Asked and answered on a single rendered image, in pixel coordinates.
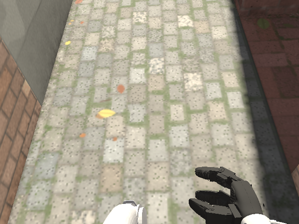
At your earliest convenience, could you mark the robot right forearm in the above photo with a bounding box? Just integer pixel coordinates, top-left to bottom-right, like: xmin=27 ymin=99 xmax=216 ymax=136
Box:
xmin=241 ymin=214 xmax=271 ymax=224

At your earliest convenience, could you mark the left robot thigh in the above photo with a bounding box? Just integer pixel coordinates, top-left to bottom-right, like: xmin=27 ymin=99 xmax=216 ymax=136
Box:
xmin=103 ymin=203 xmax=148 ymax=224

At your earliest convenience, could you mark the robot right hand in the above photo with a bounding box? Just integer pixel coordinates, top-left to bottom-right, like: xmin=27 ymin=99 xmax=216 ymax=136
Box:
xmin=189 ymin=166 xmax=264 ymax=224

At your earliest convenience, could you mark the left robot shin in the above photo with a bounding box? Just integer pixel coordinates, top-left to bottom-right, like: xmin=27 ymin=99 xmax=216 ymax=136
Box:
xmin=123 ymin=200 xmax=137 ymax=206

